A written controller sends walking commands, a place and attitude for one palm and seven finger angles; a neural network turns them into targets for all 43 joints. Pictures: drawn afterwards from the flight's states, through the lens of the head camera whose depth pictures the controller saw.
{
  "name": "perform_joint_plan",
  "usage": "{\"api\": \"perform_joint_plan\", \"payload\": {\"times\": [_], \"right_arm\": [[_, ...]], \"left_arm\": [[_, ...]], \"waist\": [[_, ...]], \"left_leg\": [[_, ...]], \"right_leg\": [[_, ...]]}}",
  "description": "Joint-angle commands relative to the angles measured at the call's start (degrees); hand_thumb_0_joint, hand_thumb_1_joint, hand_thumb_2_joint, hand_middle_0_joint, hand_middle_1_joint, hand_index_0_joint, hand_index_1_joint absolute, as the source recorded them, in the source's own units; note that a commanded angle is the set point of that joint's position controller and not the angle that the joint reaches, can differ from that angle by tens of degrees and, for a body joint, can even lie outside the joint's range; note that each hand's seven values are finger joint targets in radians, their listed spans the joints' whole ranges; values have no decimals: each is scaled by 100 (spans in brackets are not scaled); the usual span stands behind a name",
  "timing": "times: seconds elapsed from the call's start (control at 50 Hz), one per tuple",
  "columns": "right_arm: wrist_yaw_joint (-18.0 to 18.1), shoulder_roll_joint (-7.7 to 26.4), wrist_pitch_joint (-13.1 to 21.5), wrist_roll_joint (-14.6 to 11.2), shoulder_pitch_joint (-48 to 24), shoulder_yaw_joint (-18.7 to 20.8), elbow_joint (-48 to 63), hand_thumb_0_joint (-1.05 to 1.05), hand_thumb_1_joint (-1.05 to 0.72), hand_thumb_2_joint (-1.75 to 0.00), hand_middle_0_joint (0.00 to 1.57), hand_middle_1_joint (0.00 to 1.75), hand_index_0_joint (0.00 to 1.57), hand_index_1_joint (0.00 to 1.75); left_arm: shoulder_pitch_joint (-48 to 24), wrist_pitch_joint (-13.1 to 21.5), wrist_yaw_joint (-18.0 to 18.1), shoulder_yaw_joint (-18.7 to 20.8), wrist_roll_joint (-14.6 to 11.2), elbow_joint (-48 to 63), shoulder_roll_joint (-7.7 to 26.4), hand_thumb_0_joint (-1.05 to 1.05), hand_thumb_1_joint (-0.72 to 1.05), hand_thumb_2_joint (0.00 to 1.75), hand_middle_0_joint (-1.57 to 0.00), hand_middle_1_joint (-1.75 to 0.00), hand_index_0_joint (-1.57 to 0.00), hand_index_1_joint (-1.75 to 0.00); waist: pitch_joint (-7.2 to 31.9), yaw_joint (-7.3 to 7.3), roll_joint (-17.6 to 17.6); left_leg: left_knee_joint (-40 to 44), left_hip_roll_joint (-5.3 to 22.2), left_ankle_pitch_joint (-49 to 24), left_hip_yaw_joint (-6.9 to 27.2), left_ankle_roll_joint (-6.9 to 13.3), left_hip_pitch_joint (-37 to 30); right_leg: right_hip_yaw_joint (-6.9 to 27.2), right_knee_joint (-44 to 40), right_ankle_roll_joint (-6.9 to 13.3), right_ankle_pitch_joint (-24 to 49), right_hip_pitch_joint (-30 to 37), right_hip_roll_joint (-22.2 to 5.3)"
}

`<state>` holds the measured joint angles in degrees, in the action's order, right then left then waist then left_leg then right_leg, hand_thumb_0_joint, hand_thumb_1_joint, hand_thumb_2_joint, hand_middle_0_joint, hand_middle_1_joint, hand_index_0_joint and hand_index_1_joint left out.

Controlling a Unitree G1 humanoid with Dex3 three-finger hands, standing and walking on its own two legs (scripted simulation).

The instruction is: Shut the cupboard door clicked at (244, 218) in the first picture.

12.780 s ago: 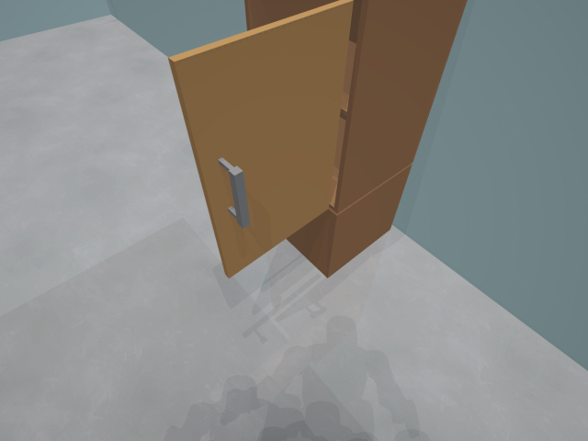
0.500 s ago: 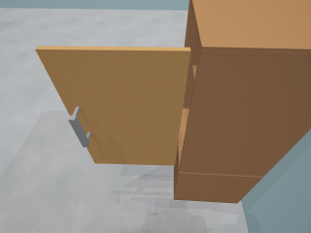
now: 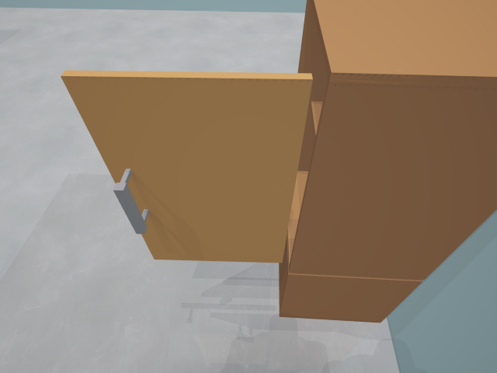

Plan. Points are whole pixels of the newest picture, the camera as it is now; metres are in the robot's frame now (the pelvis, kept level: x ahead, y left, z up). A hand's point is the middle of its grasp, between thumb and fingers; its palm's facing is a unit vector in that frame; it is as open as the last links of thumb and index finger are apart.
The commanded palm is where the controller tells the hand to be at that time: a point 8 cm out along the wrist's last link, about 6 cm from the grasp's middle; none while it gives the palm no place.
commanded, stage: shuffle to correct the standing spot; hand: left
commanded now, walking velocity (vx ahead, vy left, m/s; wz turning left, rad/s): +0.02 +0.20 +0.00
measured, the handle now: (134, 202) +0.44 +0.28 -0.03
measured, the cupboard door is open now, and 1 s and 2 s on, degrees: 92 92 92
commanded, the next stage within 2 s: come to a stop and stand still in 0.18 s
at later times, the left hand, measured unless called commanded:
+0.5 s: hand out of the picture +0.02 +0.22 -0.18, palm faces +0.05 -0.97 -0.22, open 7.4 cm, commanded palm none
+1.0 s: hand out of the picture +0.01 +0.19 -0.18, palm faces +0.01 -0.97 -0.23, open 7.3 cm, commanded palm none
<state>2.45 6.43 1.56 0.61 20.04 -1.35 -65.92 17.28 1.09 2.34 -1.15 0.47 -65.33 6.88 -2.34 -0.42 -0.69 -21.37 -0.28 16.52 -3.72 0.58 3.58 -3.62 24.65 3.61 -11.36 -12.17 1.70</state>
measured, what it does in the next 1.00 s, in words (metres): stands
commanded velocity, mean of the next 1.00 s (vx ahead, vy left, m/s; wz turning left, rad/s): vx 0.00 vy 0.02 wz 0.00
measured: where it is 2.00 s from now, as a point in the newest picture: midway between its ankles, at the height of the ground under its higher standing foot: outside the picture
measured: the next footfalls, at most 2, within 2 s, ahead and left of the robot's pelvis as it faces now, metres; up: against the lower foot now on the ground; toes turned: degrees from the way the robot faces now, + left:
none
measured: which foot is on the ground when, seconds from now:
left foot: down 0.00-1.00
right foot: down 0.00-1.00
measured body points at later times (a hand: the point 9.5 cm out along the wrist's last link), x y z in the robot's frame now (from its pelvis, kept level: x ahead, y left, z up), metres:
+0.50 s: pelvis +0.00 +0.04 -0.01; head +0.02 +0.04 +0.44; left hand +0.02 +0.27 -0.16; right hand -0.03 -0.18 -0.17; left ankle -0.05 +0.11 -0.74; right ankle +0.02 -0.08 -0.74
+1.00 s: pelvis +0.00 +0.02 -0.01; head +0.02 +0.01 +0.44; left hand +0.01 +0.24 -0.16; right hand +0.01 -0.21 -0.17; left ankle -0.05 +0.11 -0.74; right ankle +0.02 -0.08 -0.74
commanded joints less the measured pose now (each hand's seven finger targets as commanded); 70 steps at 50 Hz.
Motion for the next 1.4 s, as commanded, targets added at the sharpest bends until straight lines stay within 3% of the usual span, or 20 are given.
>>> {"api": "perform_joint_plan", "payload": {"times": [0.0,0.16,0.22,0.28,0.34,0.4,0.46,0.54,0.66,0.78,0.86,0.88,0.9,0.92,0.94,0.98,1.02,1.08,1.3,1.38], "right_arm": [[10,458,6,-10,582,67,83,0,-90,-90,20,30,20,30],[-66,498,-219,22,587,172,329,0,-90,-90,20,30,20,30],[-99,501,-233,41,639,214,390,0,-90,-90,20,30,20,30],[-115,508,-189,62,715,227,436,0,-90,-90,20,30,20,30],[-51,704,-45,78,602,216,486,0,-90,-90,20,30,20,30],[29,696,37,55,506,163,467,0,-90,-90,20,30,20,30],[70,717,75,43,458,134,369,0,-90,-90,20,30,20,30],[101,639,86,22,427,137,276,0,-90,-90,20,30,20,30],[120,546,67,-14,341,162,213,0,-90,-90,20,30,20,30],[87,526,41,-27,222,191,213,0,-90,-90,20,30,20,30],[56,548,35,-18,141,175,185,0,-90,-90,20,30,20,30],[-25,953,68,-104,-372,281,588,0,-90,-90,20,30,20,30],[-42,930,68,-78,-302,228,829,0,-90,-90,20,30,20,30],[-51,646,54,-55,133,223,768,0,-90,-90,20,30,20,30],[-46,597,8,-41,89,223,759,0,-90,-90,20,30,20,30],[-53,670,-64,-5,93,224,750,0,-90,-90,20,30,20,30],[-78,717,-85,18,-32,201,803,0,-90,-90,20,30,20,30],[-123,815,-83,34,-4,192,840,0,-90,-90,20,30,20,30],[-139,787,-38,60,224,141,695,0,-90,-90,20,30,20,30],[-133,731,-17,47,346,104,561,0,-90,-90,20,30,20,30]], "left_arm": [[392,91,18,150,-15,214,606,0,90,90,-20,-30,-20,-30],[252,-7,85,376,36,471,979,0,90,90,-20,-30,-20,-30],[95,-62,92,480,59,622,1070,0,90,90,-20,-30,-20,-30],[-82,-118,76,487,65,745,981,0,90,90,-20,-30,-20,-30],[-178,-140,11,314,79,770,515,0,90,90,-20,-30,-20,-30],[-35,-109,-25,220,62,610,400,0,90,90,-20,-30,-20,-30],[48,-99,-27,187,15,455,410,0,90,90,-20,-30,-20,-30],[176,-56,-13,192,-8,309,429,0,90,90,-20,-30,-20,-30],[163,-46,22,208,-31,330,559,0,90,90,-20,-30,-20,-30],[145,-12,39,194,-8,373,608,0,90,90,-20,-30,-20,-30],[107,-2,26,165,-3,359,614,0,90,90,-20,-30,-20,-30],[655,108,225,217,69,137,861,0,90,90,-20,-30,-20,-30],[611,175,187,237,77,220,1101,0,90,90,-20,-30,-20,-30],[440,193,152,240,-4,344,1052,0,90,90,-20,-30,-20,-30],[249,165,117,158,-36,417,961,0,90,90,-20,-30,-20,-30],[25,125,52,120,-11,517,859,0,90,90,-20,-30,-20,-30],[-108,63,11,99,-1,560,847,0,90,90,-20,-30,-20,-30],[-47,51,-11,112,16,603,852,0,90,90,-20,-30,-20,-30],[131,29,-43,164,7,656,829,0,90,90,-20,-30,-20,-30],[201,54,-39,146,-8,578,745,0,90,90,-20,-30,-20,-30]], "waist": [[-298,-8,-5],[-312,-12,619],[-317,15,476],[-315,63,229],[-372,12,-649],[-343,-75,-215],[-416,-63,-342],[-339,-31,103],[-56,38,-32],[165,47,153],[-52,47,84],[568,-132,473],[718,-25,119],[1205,208,96],[1125,225,87],[296,226,228],[-326,176,25],[-586,157,297],[-385,86,14],[-327,85,272]], "left_leg": [[364,554,-631,439,100,793],[-258,241,241,222,4,1114],[-273,210,265,214,33,1012],[112,290,104,357,111,814],[833,1116,-689,1322,432,904],[651,1171,-2111,1310,568,652],[553,1057,-2414,1139,419,497],[234,843,-2892,790,295,357],[210,753,-3103,579,175,82],[224,698,-2335,502,192,7],[381,676,-1660,505,189,171],[-838,931,-2756,314,65,390],[-1026,463,-2279,164,-96,721],[-655,358,-827,304,-82,705],[-487,347,-349,316,-24,616],[-242,433,-122,448,60,765],[-6,525,-171,564,121,963],[97,457,145,630,155,1113],[419,459,440,733,204,1340],[326,419,300,707,189,1367]], "right_leg": [[985,-418,140,878,402,-931],[1761,-838,455,-525,3,-1581],[1761,-812,479,-996,-335,-1626],[1342,-357,310,-996,-648,-1301],[271,692,-91,-572,-539,-470],[310,748,-108,-506,-334,-404],[475,529,-104,-250,-208,-438],[628,303,-81,985,155,-568],[754,290,-59,1936,314,-698],[885,149,-20,2087,358,-803],[919,-33,-4,1591,285,-768],[732,317,-230,3585,576,-1009],[935,429,-34,4850,1087,-1198],[1187,600,192,4526,1265,-1435],[1152,468,195,3796,1023,-1370],[1146,21,140,1669,297,-1096],[1047,-176,89,511,-123,-888],[1189,-555,68,-778,-365,-815],[1064,-554,17,-919,-125,-748],[1093,-567,20,-871,-4,-815]]}}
